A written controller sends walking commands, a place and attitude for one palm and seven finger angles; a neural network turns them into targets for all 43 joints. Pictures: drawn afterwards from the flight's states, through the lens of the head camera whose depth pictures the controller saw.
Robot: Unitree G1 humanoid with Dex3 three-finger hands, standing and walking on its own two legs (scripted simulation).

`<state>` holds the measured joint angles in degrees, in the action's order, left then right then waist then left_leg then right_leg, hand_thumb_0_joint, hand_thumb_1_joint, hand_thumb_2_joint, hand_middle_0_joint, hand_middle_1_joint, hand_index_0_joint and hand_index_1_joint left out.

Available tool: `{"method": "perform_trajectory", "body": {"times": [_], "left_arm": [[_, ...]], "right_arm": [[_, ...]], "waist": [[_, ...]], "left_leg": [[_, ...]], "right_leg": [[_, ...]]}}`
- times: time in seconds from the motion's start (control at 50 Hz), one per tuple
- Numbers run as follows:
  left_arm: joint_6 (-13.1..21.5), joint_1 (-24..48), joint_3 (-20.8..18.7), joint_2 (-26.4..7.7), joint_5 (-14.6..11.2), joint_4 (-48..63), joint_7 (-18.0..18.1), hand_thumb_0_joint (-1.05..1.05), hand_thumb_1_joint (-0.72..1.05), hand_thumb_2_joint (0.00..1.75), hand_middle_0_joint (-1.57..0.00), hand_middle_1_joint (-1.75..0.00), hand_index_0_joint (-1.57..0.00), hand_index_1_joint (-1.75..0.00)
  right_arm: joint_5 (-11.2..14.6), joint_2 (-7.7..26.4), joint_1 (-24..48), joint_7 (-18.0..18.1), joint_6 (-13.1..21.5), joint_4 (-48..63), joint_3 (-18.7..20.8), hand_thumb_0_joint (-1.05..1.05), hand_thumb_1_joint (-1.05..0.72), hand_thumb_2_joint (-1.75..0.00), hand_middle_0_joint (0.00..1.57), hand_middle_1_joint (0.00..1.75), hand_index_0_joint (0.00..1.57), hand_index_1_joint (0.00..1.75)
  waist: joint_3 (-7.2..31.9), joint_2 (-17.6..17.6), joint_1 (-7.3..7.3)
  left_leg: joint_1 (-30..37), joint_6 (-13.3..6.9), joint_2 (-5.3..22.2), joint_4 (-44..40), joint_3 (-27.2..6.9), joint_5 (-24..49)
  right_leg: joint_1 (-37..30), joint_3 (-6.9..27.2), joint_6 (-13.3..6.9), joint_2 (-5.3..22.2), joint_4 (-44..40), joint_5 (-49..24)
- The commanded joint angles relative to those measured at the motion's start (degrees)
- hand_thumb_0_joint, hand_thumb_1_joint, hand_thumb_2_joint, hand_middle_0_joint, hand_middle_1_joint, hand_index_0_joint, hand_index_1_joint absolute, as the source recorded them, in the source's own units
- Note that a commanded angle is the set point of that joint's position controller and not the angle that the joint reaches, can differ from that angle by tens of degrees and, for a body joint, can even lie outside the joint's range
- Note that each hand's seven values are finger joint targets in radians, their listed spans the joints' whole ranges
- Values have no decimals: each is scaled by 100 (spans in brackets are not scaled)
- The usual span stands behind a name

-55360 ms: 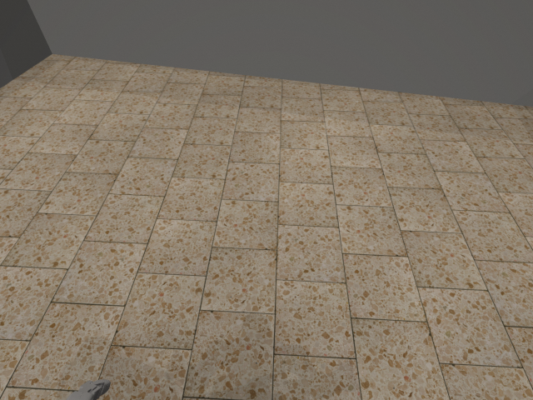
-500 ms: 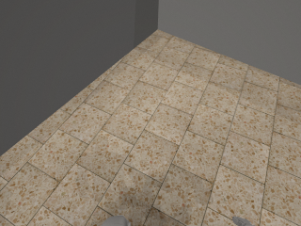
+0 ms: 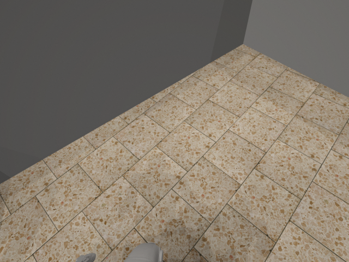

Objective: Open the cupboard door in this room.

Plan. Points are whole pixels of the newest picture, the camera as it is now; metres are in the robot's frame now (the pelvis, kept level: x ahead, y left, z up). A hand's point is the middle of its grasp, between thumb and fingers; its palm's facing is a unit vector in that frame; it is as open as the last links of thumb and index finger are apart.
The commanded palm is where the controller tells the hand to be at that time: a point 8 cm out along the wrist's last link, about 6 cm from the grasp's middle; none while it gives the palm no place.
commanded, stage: turn to face it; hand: left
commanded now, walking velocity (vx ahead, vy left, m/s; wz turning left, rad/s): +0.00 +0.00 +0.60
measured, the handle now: out of the picture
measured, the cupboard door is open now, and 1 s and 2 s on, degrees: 41 41 41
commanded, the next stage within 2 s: none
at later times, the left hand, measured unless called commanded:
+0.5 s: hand out of the picture +0.03 +0.25 -0.16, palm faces +0.32 -0.91 -0.26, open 7.4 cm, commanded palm none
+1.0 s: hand out of the picture -0.06 +0.17 -0.17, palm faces +0.61 -0.76 -0.24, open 7.4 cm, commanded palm none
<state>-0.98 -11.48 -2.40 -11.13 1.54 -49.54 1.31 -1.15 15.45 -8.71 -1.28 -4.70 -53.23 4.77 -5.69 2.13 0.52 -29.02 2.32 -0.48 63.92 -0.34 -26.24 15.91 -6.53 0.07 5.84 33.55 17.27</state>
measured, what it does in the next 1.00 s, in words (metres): steps on the spot, turning left: left foot, then right foot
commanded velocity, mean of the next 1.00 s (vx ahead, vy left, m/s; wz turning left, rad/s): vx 0.00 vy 0.00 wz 0.60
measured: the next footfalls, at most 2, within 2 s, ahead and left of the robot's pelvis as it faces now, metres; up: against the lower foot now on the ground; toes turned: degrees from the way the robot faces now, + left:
left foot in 0.24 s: +0.03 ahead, +0.14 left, +0.00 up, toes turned +15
right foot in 0.62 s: +0.09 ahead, -0.11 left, +0.00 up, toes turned +20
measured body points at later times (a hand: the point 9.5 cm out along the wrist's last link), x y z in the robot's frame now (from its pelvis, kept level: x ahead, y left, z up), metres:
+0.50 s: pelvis +0.01 +0.01 +0.00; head +0.05 +0.04 +0.45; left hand +0.01 +0.30 -0.14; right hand +0.16 -0.21 -0.13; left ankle -0.01 +0.13 -0.73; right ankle +0.04 -0.14 -0.68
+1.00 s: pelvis +0.02 -0.01 +0.00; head +0.07 +0.02 +0.45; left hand -0.09 +0.21 -0.15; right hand +0.27 -0.16 -0.14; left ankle -0.04 +0.10 -0.71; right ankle +0.05 -0.12 -0.73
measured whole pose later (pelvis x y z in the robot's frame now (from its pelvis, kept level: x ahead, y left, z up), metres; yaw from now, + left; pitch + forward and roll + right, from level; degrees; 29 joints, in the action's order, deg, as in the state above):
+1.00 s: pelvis +0.02 -0.01 +0.00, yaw +37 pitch +0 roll +2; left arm -0.7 -14.4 -2.7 -11.7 1.7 -51.5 1.0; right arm -0.8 14.3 -4.9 -1.8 -4.2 -53.1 3.8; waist -7.5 -2.5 -0.8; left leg -20.9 2.8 1.4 42.1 5.1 -23.3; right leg 10.5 -15.0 0.9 9.1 33.0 21.1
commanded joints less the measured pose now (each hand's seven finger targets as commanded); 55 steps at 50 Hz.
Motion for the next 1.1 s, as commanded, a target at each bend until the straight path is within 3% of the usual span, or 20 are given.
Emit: {"method": "perform_trajectory", "body": {"times": [0.0,0.12,0.18,0.2,0.22,0.24,0.32,0.48,0.56,0.58,0.6,0.62,0.64,0.72,0.92,0.98,1.0,1.02,1.04,1.08], "left_arm": [[156,8,-267,-1098,7,407,54,0,90,90,-20,-30,-20,-30],[135,-477,-397,-1372,50,182,29,0,90,90,-20,-30,-20,-30],[90,-312,-412,-1283,-58,222,-24,0,90,90,-20,-30,-20,-30],[48,-246,-356,-885,-101,410,-62,0,90,90,-20,-30,-20,-30],[8,255,-206,-670,-66,647,-47,0,90,90,-20,-30,-20,-30],[-22,449,-227,-796,-39,708,-34,0,90,90,-20,-30,-20,-30],[-89,223,-292,-793,-15,282,-102,0,90,90,-20,-30,-20,-30],[-57,354,-231,-670,-73,368,-68,0,90,90,-20,-30,-20,-30],[44,-342,-271,-766,-107,240,-32,0,90,90,-20,-30,-20,-30],[114,-583,-338,-1060,-62,205,8,0,90,90,-20,-30,-20,-30],[161,-687,-449,-1635,35,215,57,0,90,90,-20,-30,-20,-30],[133,-572,-410,-1718,-3,276,76,0,90,90,-20,-30,-20,-30],[136,-197,-319,-1382,-27,333,77,0,90,90,-20,-30,-20,-30],[186,93,-201,-937,-57,387,67,0,90,90,-20,-30,-20,-30],[155,-561,-389,-1318,35,111,51,0,90,90,-20,-30,-20,-30],[132,-392,-425,-1361,-38,135,-6,0,90,90,-20,-30,-20,-30],[110,-348,-393,-1194,-73,208,-38,0,90,90,-20,-30,-20,-30],[97,-109,-263,-747,-114,454,-83,0,90,90,-20,-30,-20,-30],[4,256,-228,-796,-59,607,-29,0,90,90,-20,-30,-20,-30],[-50,383,-276,-791,-30,494,-5,0,90,90,-20,-30,-20,-30]], "right_arm": [[44,209,275,-76,151,526,55,0,-90,-90,20,30,20,30],[76,84,501,-85,265,615,-28,0,-90,-90,20,30,20,30],[51,441,-274,-58,353,416,57,0,-90,-90,20,30,20,30],[-8,1125,-655,-10,399,368,231,0,-90,-90,20,30,20,30],[1,1462,-1026,58,355,281,317,0,-90,-90,20,30,20,30],[-30,1436,-1112,108,343,216,275,0,-90,-90,20,30,20,30],[-17,926,-68,217,399,484,119,0,-90,-90,20,30,20,30],[-51,955,-208,178,355,456,168,0,-90,-90,20,30,20,30],[4,890,148,163,312,586,202,0,-90,-90,20,30,20,30],[58,652,128,136,319,643,177,0,-90,-90,20,30,20,30],[94,243,80,108,337,750,126,0,-90,-90,20,30,20,30],[46,542,175,93,307,773,180,0,-90,-90,20,30,20,30],[3,478,111,52,259,678,162,0,-90,-90,20,30,20,30],[33,311,40,-36,154,396,113,0,-90,-90,20,30,20,30],[68,103,684,-78,237,561,-45,0,-90,-90,20,30,20,30],[29,338,57,-48,302,432,14,0,-90,-90,20,30,20,30],[-2,737,-372,-25,347,326,124,0,-90,-90,20,30,20,30],[-30,1383,-808,14,375,310,298,0,-90,-90,20,30,20,30],[13,1525,-1102,84,331,188,290,0,-90,-90,20,30,20,30],[-14,1230,-603,187,361,342,205,0,-90,-90,20,30,20,30]], "waist": [[604,-1509,-44],[806,-1439,-322],[1196,-667,128],[1364,1056,367],[1264,1556,566],[1250,955,556],[790,931,43],[773,688,91],[968,585,-256],[1090,-243,-378],[1115,-2095,-447],[994,-1878,-424],[728,-1236,-194],[633,-1485,35],[746,-1470,-320],[968,-1091,82],[1294,-198,335],[1431,1589,585],[1526,1129,640],[1122,1041,417]], "left_leg": [[-157,175,244,-265,250,169],[541,103,104,-2313,703,57],[2166,-58,216,-3967,453,1702],[3021,-683,1640,-4272,-1546,3193],[3091,-1363,2461,-4313,-2470,4862],[2905,-1619,2552,-4224,-2186,4616],[1923,-1020,1376,-4469,-1245,3027],[1724,-1116,1238,-4357,-1626,2752],[901,-857,908,-3746,-1753,2607],[218,-534,470,-3156,-1447,1746],[-726,-16,-440,-1655,-252,-320],[-571,-5,-223,-326,-315,-996],[-584,-28,-50,320,-491,-548],[-587,196,157,570,-94,353],[397,79,123,-2174,649,121],[1740,-77,-22,-3488,745,1287],[2791,-343,546,-3848,19,2380],[3483,-1177,2202,-4100,-2274,4624],[3337,-1648,2552,-4089,-2452,5393],[2595,-1444,1980,-4308,-1944,3930]], "right_leg": [[-758,406,-544,1279,-1332,-2181],[-1256,233,-585,1566,-731,-2902],[-415,-310,-45,1351,492,-2121],[1094,-540,397,567,1782,362],[1982,-9,532,176,2698,2193],[2014,465,419,256,3144,1941],[1762,684,476,103,3311,560],[912,514,477,-313,1425,731],[-747,422,372,-503,-521,-241],[-1592,972,239,94,-1391,-369],[-2037,2688,-366,1778,-1876,-811],[-1232,2843,-863,2435,-1848,-1377],[-937,2182,-927,2018,-1746,-1389],[-1136,660,-525,1137,-1290,-3076],[-1584,115,-611,1554,-678,-3722],[-850,-317,-225,1423,229,-3196],[5,-524,79,1144,1250,-2163],[1647,-481,505,226,2652,1807],[1913,351,411,155,3206,2235],[1920,603,408,231,3430,1483]]}}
